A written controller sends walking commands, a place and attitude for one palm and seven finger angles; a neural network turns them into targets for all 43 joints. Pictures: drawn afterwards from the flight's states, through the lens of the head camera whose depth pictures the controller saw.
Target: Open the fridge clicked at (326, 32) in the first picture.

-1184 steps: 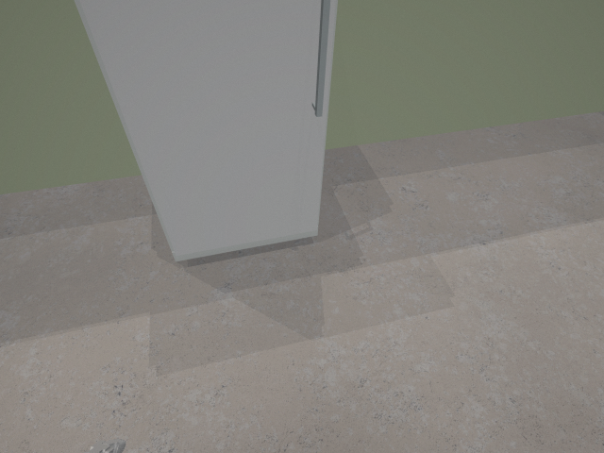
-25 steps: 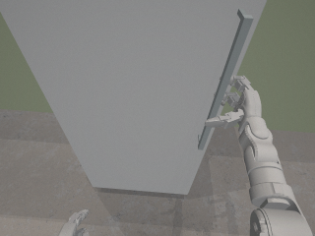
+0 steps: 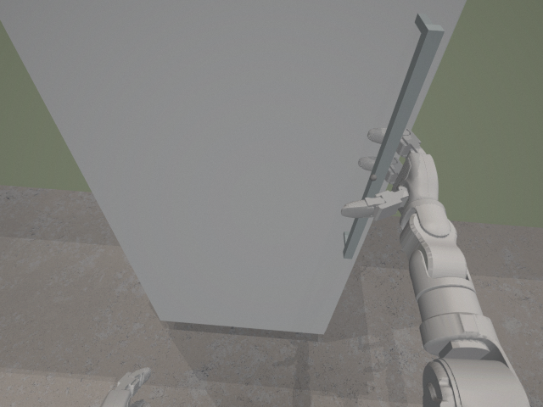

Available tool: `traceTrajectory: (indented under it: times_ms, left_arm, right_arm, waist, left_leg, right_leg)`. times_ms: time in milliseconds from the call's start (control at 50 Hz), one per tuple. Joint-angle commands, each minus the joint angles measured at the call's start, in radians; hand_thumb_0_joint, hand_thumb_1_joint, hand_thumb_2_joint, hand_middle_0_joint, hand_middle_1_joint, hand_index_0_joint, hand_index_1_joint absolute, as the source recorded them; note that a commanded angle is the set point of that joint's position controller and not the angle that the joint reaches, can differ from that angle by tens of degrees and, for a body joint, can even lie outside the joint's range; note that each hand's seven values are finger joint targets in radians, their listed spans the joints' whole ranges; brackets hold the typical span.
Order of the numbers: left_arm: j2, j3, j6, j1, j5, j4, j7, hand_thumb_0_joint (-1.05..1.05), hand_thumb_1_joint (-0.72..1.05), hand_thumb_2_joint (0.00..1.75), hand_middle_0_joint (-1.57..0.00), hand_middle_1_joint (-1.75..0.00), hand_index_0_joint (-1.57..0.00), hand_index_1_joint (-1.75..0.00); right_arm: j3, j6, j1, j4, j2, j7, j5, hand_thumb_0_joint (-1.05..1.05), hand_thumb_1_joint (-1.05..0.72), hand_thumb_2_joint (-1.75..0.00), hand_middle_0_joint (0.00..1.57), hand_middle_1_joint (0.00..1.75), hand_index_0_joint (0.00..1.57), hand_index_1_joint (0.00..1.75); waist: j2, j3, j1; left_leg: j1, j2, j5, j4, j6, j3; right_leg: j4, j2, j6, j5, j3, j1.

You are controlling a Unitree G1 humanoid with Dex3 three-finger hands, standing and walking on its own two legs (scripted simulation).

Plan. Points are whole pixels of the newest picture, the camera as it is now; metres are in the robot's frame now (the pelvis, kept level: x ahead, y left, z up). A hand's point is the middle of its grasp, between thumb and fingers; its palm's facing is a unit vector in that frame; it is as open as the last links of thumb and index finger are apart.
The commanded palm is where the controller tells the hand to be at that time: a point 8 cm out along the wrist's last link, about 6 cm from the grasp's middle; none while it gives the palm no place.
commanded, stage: slide the fingers in behind the handle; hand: right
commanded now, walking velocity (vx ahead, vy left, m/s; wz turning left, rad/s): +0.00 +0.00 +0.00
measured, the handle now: (375, 169) +0.46 -0.12 +0.13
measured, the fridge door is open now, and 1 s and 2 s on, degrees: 0 0 0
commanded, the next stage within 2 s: grip the handle and tug to test in 0.60 s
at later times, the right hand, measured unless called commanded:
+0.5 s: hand (367, 179) +0.40 -0.10 +0.16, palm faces +0.00 +1.00 +0.00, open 14.0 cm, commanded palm +0.38 -0.14 +0.15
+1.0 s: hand (367, 178) +0.41 -0.10 +0.15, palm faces -0.01 +1.00 +0.01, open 11.8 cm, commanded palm +0.38 -0.15 +0.15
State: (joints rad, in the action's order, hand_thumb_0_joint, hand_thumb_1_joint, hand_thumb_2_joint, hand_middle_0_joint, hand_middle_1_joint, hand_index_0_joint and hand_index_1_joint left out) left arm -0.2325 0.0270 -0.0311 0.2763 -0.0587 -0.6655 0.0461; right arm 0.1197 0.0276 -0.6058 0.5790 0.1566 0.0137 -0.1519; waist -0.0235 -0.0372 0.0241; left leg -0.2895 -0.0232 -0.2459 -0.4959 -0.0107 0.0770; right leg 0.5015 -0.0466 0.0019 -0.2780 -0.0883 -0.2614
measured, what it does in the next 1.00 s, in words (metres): stands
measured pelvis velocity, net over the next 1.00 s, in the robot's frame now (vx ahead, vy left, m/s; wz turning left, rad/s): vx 0.00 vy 0.00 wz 0.00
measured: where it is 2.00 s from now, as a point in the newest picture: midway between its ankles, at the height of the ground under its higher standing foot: outside the picture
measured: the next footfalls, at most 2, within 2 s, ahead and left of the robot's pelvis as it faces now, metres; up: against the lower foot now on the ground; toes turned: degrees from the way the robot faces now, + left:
none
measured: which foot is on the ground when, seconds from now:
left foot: down 0.00-1.00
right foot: down 0.00-1.00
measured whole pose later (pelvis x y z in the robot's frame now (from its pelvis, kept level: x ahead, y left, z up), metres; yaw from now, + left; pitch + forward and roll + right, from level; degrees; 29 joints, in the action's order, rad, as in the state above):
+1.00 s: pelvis +0.00 +0.00 +0.00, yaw +0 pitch +1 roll +0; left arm -0.23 0.03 -0.02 0.27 -0.05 -0.67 0.05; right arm 0.09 0.02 -0.60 0.57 0.13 -0.02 -0.14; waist -0.03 -0.03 0.02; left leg -0.27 -0.02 -0.23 -0.48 -0.01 0.08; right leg 0.48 -0.05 0.00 -0.26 -0.09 -0.24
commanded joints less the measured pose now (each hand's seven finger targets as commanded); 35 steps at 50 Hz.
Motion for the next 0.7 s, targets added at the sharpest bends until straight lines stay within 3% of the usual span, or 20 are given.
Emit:
traceTrajectory:
  times_ms: [0, 80, 100, 160, 220, 260, 300, 360, 400, 420, 440, 580, 600, 620, 680]
  left_arm:
    - [-0.121, -0.044, -0.045, -0.06, 0.005, 0.144, 0.01, 0.0, 0.9, 0.9, -0.2, -0.3, -0.2, -0.3]
    - [-0.114, -0.045, -0.05, -0.062, 0.005, 0.143, 0.004, 0.0, 0.9, 0.9, -0.2, -0.3, -0.2, -0.3]
    - [-0.119, -0.047, -0.047, -0.062, 0.005, 0.145, 0.004, 0.0, 0.9, 0.9, -0.2, -0.3, -0.2, -0.3]
    - [-0.114, -0.044, -0.042, -0.072, 0.006, 0.147, 0.002, 0.0, 0.9, 0.9, -0.2, -0.3, -0.2, -0.3]
    - [-0.116, -0.043, -0.033, -0.079, 0.008, 0.148, 0.006, 0.0, 0.9, 0.9, -0.2, -0.3, -0.2, -0.3]
    - [-0.112, -0.041, -0.032, -0.086, 0.007, 0.15, 0.008, 0.0, 0.9, 0.9, -0.2, -0.3, -0.2, -0.3]
    - [-0.119, -0.041, -0.028, -0.085, 0.008, 0.151, 0.013, 0.0, 0.9, 0.9, -0.2, -0.3, -0.2, -0.3]
    - [-0.106, -0.038, -0.031, -0.089, 0.007, 0.149, 0.012, 0.0, 0.9, 0.9, -0.2, -0.3, -0.2, -0.3]
    - [-0.114, -0.041, -0.029, -0.085, 0.01, 0.146, 0.013, 0.0, 0.9, 0.9, -0.2, -0.3, -0.2, -0.3]
    - [-0.109, -0.038, -0.031, -0.092, 0.008, 0.152, 0.012, 0.0, 0.9, 0.9, -0.2, -0.3, -0.2, -0.3]
    - [-0.109, -0.036, -0.03, -0.088, 0.007, 0.145, 0.013, 0.0, 0.9, 0.9, -0.2, -0.3, -0.2, -0.3]
    - [-0.111, -0.037, -0.034, -0.081, 0.008, 0.131, 0.016, 0.0, 0.9, 0.9, -0.2, -0.3, -0.2, -0.3]
    - [-0.119, -0.04, -0.033, -0.075, 0.009, 0.131, 0.017, 0.0, 0.9, 0.9, -0.2, -0.3, -0.2, -0.3]
    - [-0.115, -0.039, -0.034, -0.082, 0.009, 0.133, 0.018, 0.0, 0.9, 0.9, -0.2, -0.3, -0.2, -0.3]
    - [-0.11, -0.04, -0.041, -0.075, 0.009, 0.131, 0.014, 0.0, 0.9, 0.9, -0.2, -0.3, -0.2, -0.3]
  right_arm:
    - [0.027, -0.081, -0.459, -0.269, 0.132, -0.011, 0.002, 0.0, 0.5, -0.3, 0.3, 1.2, 0.3, 1.2]
    - [-0.003, -0.077, -0.437, -0.294, 0.082, -0.016, -0.002, 0.0, 0.5, -0.3, 0.3, 1.2, 0.3, 1.2]
    - [0.005, -0.072, -0.408, -0.281, 0.092, -0.019, 0.0, 0.0, 0.5, -0.3, 0.3, 1.2, 0.3, 1.2]
    - [-0.017, -0.051, -0.419, -0.303, 0.068, -0.029, 0.006, 0.0, 0.5, -0.3, 0.3, 1.2, 0.3, 1.2]
    - [0.015, -0.035, -0.403, -0.293, 0.095, -0.042, 0.005, 0.0, 0.5, -0.3, 0.3, 1.2, 0.3, 1.2]
    - [-0.008, -0.033, -0.406, -0.292, 0.07, -0.036, 0.002, 0.0, 0.5, -0.3, 0.3, 1.2, 0.3, 1.2]
    - [0.004, -0.036, -0.414, -0.29, 0.095, -0.034, 0.003, 0.0, 0.5, -0.3, 0.3, 1.2, 0.3, 1.2]
    - [-0.033, -0.043, -0.452, -0.31, 0.055, -0.033, 0.005, 0.0, 0.5, -0.3, 0.3, 1.2, 0.3, 1.2]
    - [-0.009, -0.047, -0.437, -0.3, 0.086, -0.038, 0.008, 0.0, 0.5, -0.3, 0.3, 1.2, 0.3, 1.2]
    - [-0.024, -0.047, -0.433, -0.311, 0.063, -0.035, 0.005, 0.0, 0.5, -0.3, 0.3, 1.2, 0.3, 1.2]
    - [-0.035, -0.046, -0.449, -0.294, 0.057, -0.033, 0.006, 0.0, 0.5, -0.3, 0.3, 1.2, 0.3, 1.2]
    - [-0.061, -0.05, -0.519, -0.245, 0.034, -0.036, 0.008, 0.0, 0.5, -0.3, 0.3, 1.2, 0.3, 1.2]
    - [-0.031, -0.053, -0.507, -0.233, 0.068, -0.04, 0.007, 0.0, 0.5, -0.3, 0.3, 1.2, 0.3, 1.2]
    - [-0.03, -0.059, -0.515, -0.251, 0.073, -0.038, 0.01, 0.0, 0.5, -0.3, 0.3, 1.2, 0.3, 1.2]
    - [-0.041, -0.071, -0.501, -0.253, 0.045, -0.033, 0.003, 0.0, 0.5, -0.3, 0.3, 1.2, 0.3, 1.2]
  waist:
    - [0.044, -0.304, -0.008]
    - [0.047, -0.305, -0.006]
    - [0.076, -0.3, -0.012]
    - [0.052, -0.279, -0.005]
    - [0.073, -0.268, -0.015]
    - [0.091, -0.259, -0.008]
    - [0.11, -0.258, -0.005]
    - [0.044, -0.263, 0.0]
    - [0.069, -0.277, -0.005]
    - [0.044, -0.282, -0.008]
    - [0.066, -0.261, 0.003]
    - [0.071, -0.233, 0.021]
    - [0.098, -0.25, 0.014]
    - [0.061, -0.27, 0.01]
    - [0.055, -0.299, 0.004]
  left_leg:
    - [0.147, 0.027, 0.319, 0.04, -0.01, -0.034]
    - [0.14, 0.031, 0.342, 0.037, -0.01, -0.029]
    - [0.152, 0.031, 0.338, 0.038, -0.01, -0.027]
    - [0.13, 0.031, 0.322, 0.043, -0.009, -0.026]
    - [0.14, 0.03, 0.3, 0.054, -0.009, -0.031]
    - [0.138, 0.03, 0.301, 0.058, -0.007, -0.032]
    - [0.146, 0.028, 0.28, 0.065, -0.005, -0.032]
    - [0.127, 0.029, 0.289, 0.062, -0.009, -0.034]
    - [0.145, 0.029, 0.295, 0.059, -0.01, -0.031]
    - [0.143, 0.027, 0.3, 0.059, -0.009, -0.035]
    - [0.131, 0.029, 0.29, 0.062, -0.009, -0.03]
    - [0.091, 0.031, 0.227, 0.074, -0.006, -0.032]
    - [0.109, 0.029, 0.222, 0.076, -0.005, -0.032]
    - [0.115, 0.027, 0.23, 0.072, -0.008, -0.037]
    - [0.126, 0.03, 0.279, 0.06, -0.011, -0.033]
  right_leg:
    - [-0.041, 0.039, -0.034, 0.268, 0.046, 0.099]
    - [-0.043, 0.037, -0.03, 0.285, 0.045, 0.116]
    - [-0.044, 0.036, -0.031, 0.287, 0.047, 0.106]
    - [-0.05, 0.037, -0.029, 0.27, 0.047, 0.111]
    - [-0.056, 0.038, -0.031, 0.249, 0.046, 0.1]
    - [-0.055, 0.04, -0.034, 0.242, 0.045, 0.099]
    - [-0.061, 0.039, -0.035, 0.225, 0.047, 0.095]
    - [-0.056, 0.042, -0.032, 0.234, 0.046, 0.118]
    - [-0.056, 0.04, -0.032, 0.249, 0.05, 0.117]
    - [-0.055, 0.043, -0.032, 0.246, 0.047, 0.117]
    - [-0.057, 0.041, -0.032, 0.235, 0.051, 0.113]
    - [-0.061, 0.044, -0.033, 0.18, 0.059, 0.105]
    - [-0.061, 0.043, -0.035, 0.182, 0.061, 0.103]
    - [-0.061, 0.045, -0.034, 0.189, 0.058, 0.108]
    - [-0.054, 0.045, -0.032, 0.232, 0.055, 0.124]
